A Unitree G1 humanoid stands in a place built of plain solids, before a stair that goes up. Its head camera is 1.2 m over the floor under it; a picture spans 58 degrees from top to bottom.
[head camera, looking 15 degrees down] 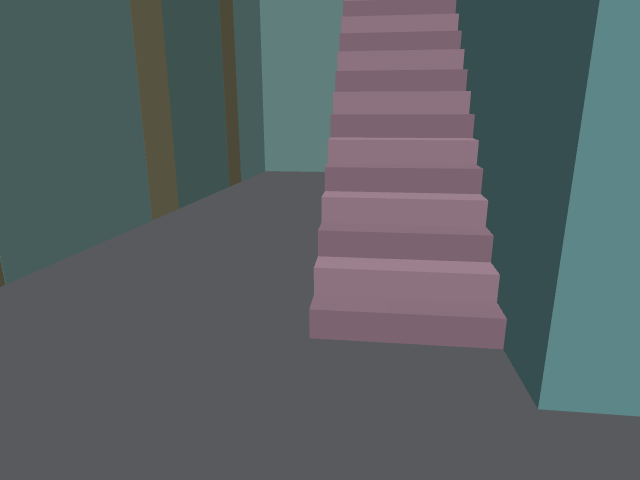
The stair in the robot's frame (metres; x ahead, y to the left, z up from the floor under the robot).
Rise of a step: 0.18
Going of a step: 0.20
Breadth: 1.18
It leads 7 degrees to the right of straight ahead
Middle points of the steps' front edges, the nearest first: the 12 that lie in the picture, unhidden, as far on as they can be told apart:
2.21 -0.52 0.18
2.41 -0.55 0.36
2.61 -0.57 0.54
2.81 -0.60 0.73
3.01 -0.62 0.91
3.21 -0.64 1.09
3.42 -0.67 1.27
3.62 -0.69 1.45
3.82 -0.71 1.63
4.02 -0.74 1.81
4.22 -0.76 2.00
4.42 -0.79 2.18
